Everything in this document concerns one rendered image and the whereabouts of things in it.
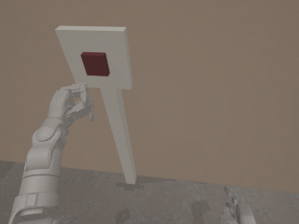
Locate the panel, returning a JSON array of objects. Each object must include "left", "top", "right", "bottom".
[{"left": 55, "top": 25, "right": 136, "bottom": 185}]

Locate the robot right hand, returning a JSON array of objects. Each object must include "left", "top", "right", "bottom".
[{"left": 220, "top": 186, "right": 257, "bottom": 224}]

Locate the robot left hand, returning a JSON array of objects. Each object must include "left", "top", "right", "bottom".
[{"left": 48, "top": 83, "right": 94, "bottom": 128}]

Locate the robot left forearm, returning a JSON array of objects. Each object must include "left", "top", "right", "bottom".
[{"left": 8, "top": 118, "right": 69, "bottom": 224}]

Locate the button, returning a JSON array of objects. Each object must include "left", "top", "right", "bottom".
[{"left": 80, "top": 51, "right": 110, "bottom": 77}]

